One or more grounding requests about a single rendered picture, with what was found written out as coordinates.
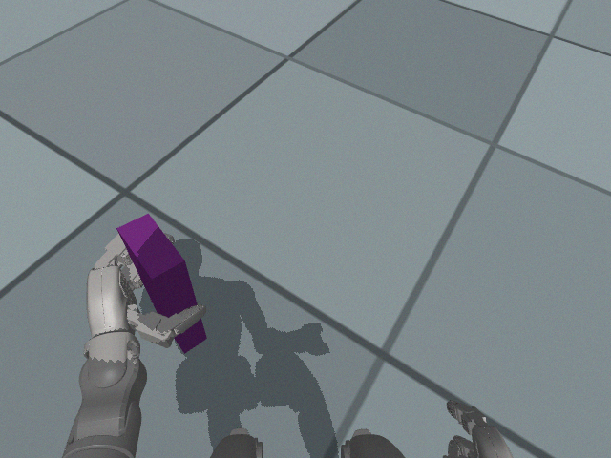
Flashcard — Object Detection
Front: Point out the carton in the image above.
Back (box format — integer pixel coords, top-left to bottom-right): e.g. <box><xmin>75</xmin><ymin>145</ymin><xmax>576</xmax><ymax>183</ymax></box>
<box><xmin>116</xmin><ymin>214</ymin><xmax>207</xmax><ymax>354</ymax></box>

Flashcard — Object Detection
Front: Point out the left robot arm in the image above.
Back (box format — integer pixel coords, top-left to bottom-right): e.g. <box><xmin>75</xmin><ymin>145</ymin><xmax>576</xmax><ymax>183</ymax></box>
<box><xmin>62</xmin><ymin>330</ymin><xmax>147</xmax><ymax>458</ymax></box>

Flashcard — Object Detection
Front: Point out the right robot hand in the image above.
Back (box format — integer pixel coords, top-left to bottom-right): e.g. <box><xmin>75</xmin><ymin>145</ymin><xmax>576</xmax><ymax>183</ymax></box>
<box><xmin>443</xmin><ymin>401</ymin><xmax>514</xmax><ymax>458</ymax></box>

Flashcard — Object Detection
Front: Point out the left robot hand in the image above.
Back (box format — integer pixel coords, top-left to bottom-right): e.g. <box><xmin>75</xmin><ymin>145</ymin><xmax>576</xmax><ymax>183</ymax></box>
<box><xmin>87</xmin><ymin>233</ymin><xmax>206</xmax><ymax>348</ymax></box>

